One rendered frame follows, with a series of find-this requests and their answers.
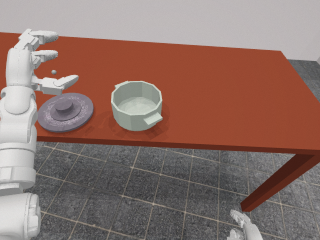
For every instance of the knob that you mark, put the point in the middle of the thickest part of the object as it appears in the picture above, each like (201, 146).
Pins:
(63, 105)

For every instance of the lid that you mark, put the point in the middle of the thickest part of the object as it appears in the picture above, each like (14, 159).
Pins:
(53, 121)

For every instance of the table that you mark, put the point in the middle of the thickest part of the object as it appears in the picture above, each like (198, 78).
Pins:
(213, 98)

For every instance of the left robot hand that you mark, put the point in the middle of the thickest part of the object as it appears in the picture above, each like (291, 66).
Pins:
(23, 59)

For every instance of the robot left upper arm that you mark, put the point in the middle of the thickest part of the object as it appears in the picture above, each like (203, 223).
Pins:
(20, 216)

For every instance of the right robot hand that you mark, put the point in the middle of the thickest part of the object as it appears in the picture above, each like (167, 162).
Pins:
(250, 231)

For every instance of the robot left forearm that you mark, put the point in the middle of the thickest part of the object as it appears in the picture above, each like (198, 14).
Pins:
(18, 139)

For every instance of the pot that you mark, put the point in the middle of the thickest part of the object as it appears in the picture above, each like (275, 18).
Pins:
(136, 105)

